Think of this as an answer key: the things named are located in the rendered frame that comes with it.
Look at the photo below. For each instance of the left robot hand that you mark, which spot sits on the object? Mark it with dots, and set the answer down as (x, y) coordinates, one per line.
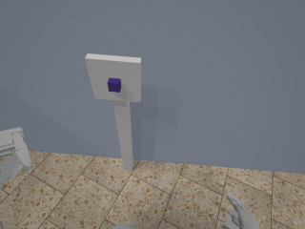
(12, 143)

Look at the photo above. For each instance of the panel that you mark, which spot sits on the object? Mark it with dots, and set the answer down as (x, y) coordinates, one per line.
(101, 67)

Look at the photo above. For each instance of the right robot hand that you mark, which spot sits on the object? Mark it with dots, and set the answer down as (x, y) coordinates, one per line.
(243, 220)

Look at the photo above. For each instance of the button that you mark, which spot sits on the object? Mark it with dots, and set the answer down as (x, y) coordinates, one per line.
(114, 85)

